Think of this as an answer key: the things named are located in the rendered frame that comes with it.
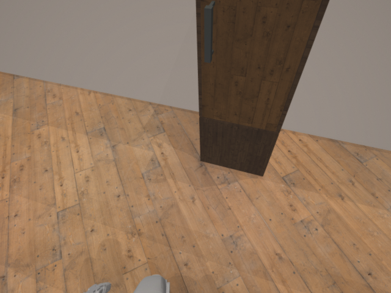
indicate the left robot thigh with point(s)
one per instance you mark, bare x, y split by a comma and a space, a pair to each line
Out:
153, 284

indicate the handle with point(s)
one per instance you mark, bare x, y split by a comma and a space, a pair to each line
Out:
208, 32

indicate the cupboard door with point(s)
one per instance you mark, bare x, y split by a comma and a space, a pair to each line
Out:
258, 45

